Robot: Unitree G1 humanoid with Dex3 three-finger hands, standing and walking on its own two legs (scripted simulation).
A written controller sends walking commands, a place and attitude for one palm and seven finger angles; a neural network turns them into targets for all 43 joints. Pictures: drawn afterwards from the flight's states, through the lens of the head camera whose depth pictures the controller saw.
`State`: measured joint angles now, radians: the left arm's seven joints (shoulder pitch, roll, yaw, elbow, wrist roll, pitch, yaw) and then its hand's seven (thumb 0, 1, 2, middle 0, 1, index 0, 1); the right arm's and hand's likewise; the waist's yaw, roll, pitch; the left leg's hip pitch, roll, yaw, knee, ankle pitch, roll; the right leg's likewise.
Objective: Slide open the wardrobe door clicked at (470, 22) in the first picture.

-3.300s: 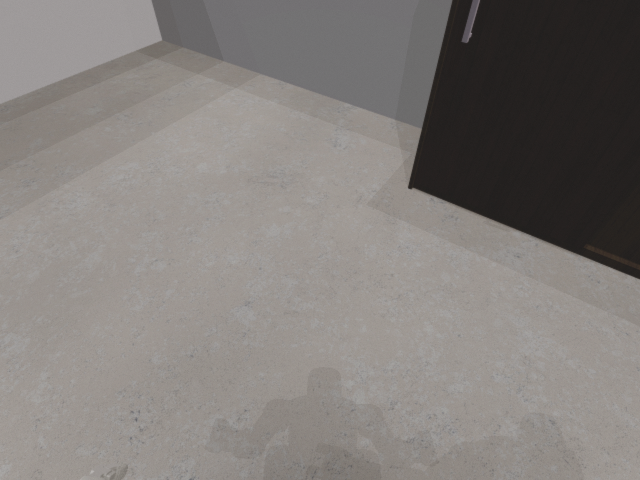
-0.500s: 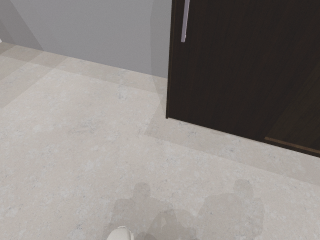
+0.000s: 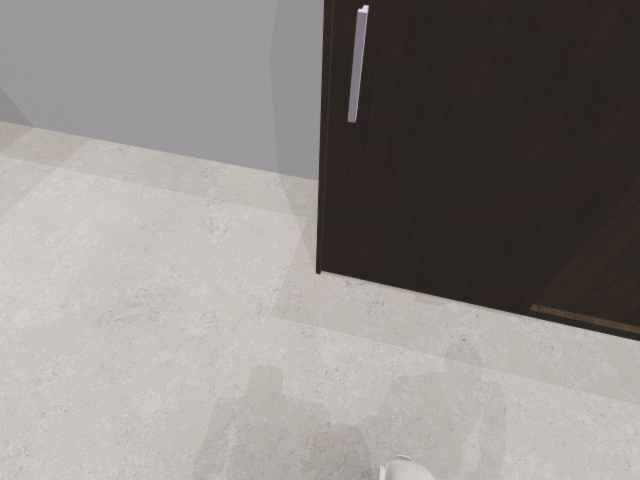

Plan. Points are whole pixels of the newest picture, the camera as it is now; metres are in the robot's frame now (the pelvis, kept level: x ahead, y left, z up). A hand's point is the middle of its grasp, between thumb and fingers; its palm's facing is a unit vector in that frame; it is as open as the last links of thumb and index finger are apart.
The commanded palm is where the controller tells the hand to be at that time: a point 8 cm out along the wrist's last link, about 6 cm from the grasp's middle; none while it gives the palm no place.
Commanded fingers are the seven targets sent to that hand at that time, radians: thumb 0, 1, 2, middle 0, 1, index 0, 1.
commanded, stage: walk to a spot facing it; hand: left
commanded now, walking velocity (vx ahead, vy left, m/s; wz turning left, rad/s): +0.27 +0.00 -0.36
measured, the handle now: (358, 67) +0.93 -0.02 +0.08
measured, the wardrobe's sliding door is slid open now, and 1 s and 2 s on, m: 0.00 0.00 0.00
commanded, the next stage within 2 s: turn to face it in 0.04 s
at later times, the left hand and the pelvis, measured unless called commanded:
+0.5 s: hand (245, 427) +0.23 +0.13 -0.18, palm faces -0.03 -0.99 -0.17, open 7.3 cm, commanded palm none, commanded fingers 0.00 0.90 0.90 -0.20 -0.30 -0.20 -0.30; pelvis +0.17 -0.04 -0.01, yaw -6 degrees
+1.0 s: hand (293, 313) +0.44 +0.08 -0.18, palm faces -0.18 -0.96 -0.20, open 7.4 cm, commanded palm none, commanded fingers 0.00 0.90 0.90 -0.20 -0.30 -0.20 -0.30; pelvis +0.33 -0.09 -0.02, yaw -10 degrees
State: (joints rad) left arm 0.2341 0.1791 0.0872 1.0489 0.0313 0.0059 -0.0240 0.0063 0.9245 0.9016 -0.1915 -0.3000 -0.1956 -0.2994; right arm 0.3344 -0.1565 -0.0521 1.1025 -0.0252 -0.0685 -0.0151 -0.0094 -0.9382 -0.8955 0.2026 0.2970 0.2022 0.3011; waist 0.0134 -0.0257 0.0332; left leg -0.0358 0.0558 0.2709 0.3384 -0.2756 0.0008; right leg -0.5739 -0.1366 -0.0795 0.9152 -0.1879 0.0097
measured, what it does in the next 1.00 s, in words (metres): walks ahead: right foot, then left foot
